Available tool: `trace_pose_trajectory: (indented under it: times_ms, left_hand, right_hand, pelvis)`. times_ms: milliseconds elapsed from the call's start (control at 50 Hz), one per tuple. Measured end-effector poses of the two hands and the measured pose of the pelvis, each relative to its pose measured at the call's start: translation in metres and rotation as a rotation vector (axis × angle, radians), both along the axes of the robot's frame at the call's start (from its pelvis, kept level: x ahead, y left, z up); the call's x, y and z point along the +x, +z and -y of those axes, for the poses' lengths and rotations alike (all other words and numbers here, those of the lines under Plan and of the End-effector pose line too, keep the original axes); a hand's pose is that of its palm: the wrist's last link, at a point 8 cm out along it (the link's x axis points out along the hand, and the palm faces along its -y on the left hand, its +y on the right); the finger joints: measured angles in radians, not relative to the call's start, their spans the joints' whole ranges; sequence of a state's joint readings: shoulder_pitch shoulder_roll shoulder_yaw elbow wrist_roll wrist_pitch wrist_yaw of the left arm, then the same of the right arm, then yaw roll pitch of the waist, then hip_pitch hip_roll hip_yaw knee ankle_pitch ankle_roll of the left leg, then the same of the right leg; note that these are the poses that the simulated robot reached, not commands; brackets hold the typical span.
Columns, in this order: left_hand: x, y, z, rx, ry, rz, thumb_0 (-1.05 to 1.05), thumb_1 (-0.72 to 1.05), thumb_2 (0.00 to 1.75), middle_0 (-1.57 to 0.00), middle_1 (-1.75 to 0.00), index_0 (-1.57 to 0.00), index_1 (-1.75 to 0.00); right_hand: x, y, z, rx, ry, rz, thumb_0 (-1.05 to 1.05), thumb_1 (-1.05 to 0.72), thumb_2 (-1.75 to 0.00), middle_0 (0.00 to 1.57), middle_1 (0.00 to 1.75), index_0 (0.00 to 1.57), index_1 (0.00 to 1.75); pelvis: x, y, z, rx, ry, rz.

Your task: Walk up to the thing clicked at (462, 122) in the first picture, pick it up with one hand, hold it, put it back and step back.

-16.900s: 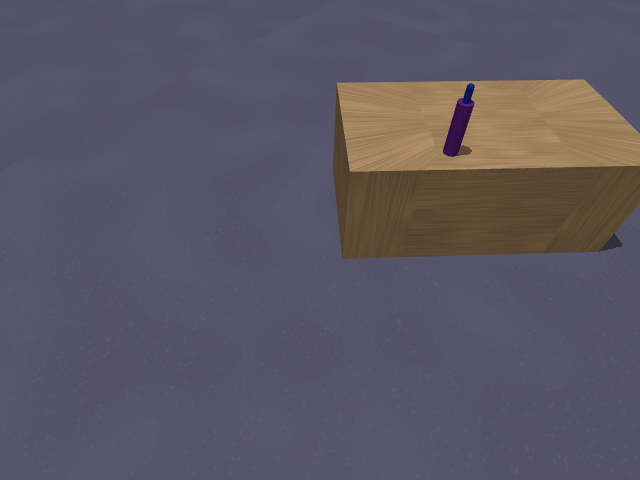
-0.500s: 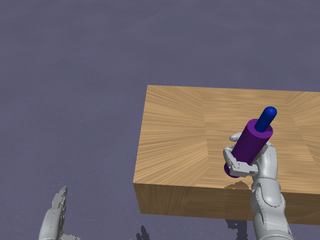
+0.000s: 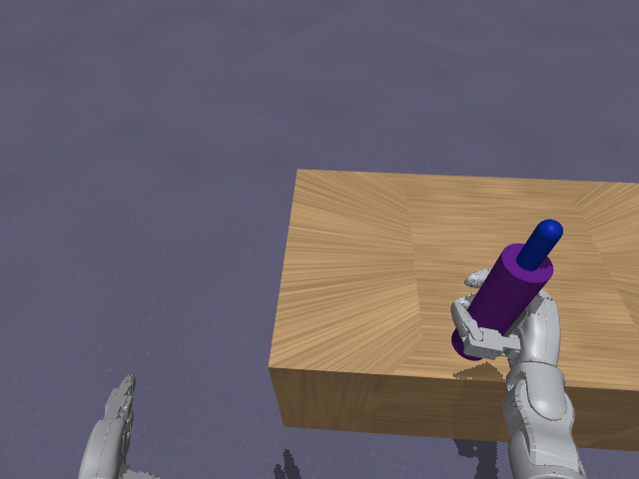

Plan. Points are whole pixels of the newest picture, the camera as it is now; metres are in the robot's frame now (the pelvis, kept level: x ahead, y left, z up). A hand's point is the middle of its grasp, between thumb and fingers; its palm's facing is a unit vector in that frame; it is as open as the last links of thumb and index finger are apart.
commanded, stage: hold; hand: right
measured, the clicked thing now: (503, 295) +0.32 -0.19 +0.08
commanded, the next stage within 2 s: crouch in 1.02 s
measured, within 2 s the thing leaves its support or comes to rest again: neither
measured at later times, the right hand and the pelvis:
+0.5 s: hand (475, 308) +0.33 -0.17 +0.04, palm faces +0.13 +0.99 +0.00, open 6.8 cm; pelvis +0.00 -0.01 +0.00, yaw +0 degrees
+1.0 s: hand (476, 315) +0.31 -0.17 +0.04, palm faces +0.15 +0.99 +0.02, open 6.8 cm; pelvis -0.01 +0.00 +0.00, yaw +0 degrees
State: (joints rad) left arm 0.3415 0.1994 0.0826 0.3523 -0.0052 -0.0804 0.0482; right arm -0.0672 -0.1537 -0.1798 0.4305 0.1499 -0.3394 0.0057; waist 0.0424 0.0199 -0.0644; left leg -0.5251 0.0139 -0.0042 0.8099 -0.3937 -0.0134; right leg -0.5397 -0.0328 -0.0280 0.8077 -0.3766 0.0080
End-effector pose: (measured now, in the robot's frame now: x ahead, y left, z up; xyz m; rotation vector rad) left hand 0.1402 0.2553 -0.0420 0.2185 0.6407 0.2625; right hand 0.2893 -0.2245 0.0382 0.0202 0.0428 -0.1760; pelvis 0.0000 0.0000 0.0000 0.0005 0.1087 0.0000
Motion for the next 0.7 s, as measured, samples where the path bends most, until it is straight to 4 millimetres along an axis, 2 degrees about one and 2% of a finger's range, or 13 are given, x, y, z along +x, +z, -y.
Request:
trace_pose_trajectory:
  times_ms: [220,380,480,580,700]
  left_hand:
    - [0.008,-0.002,0.007,-0.013,-0.015,0.010,-0.01,-0.54,0.05,-0.06,-0.06,-0.06,-0.06]
    - [0.002,-0.002,0.003,-0.003,0.005,-0.006,-0.01,-0.54,0.05,-0.06,-0.06,-0.06,-0.06]
    - [0.002,-0.004,0.005,-0.002,-0.004,-0.016,-0.01,-0.55,0.05,-0.06,-0.06,-0.06,-0.06]
    - [0.002,0.000,0.010,-0.016,-0.005,0.001,-0.01,-0.54,0.05,-0.06,-0.06,-0.06,-0.06]
    - [-0.003,0.000,0.009,-0.016,0.002,-0.001,-0.01,-0.54,0.05,-0.06,-0.06,-0.06,-0.06]
  right_hand:
    - [0.005,0.002,-0.005,-0.016,0.034,0.004,-0.02,0.03,-1.15,0.91,1.11,0.92,1.12]
    - [0.008,0.008,0.005,-0.006,-0.004,0.028,-0.02,0.03,-1.15,0.91,1.11,0.92,1.11]
    - [0.010,0.003,-0.001,-0.013,0.033,0.008,-0.02,0.03,-1.15,0.91,1.11,0.92,1.11]
    - [0.007,0.000,-0.006,-0.008,0.047,-0.014,-0.02,0.03,-1.15,0.91,1.11,0.92,1.12]
    - [-0.002,0.003,0.005,-0.002,-0.007,0.010,-0.02,0.03,-1.16,0.91,1.11,0.92,1.11]
  pelvis:
    - [0.002,-0.001,0.002,0.002,-0.003,-0.005]
    - [0.002,-0.001,0.003,0.003,-0.003,-0.001]
    - [-0.001,-0.002,0.006,0.004,-0.001,-0.007]
    - [-0.001,-0.001,0.006,0.003,0.004,-0.003]
    - [-0.002,0.000,0.006,0.004,0.002,0.007]
